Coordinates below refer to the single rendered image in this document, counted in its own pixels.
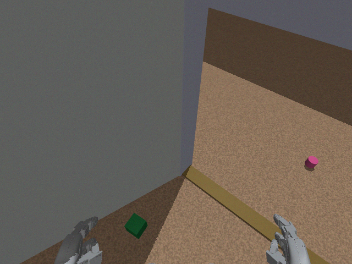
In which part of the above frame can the left robot hand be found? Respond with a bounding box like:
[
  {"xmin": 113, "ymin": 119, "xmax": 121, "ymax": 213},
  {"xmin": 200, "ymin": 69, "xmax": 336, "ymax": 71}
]
[{"xmin": 54, "ymin": 217, "xmax": 102, "ymax": 264}]

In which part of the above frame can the right robot hand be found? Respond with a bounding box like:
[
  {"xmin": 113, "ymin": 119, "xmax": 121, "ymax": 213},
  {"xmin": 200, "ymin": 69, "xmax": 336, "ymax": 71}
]
[{"xmin": 266, "ymin": 214, "xmax": 311, "ymax": 264}]

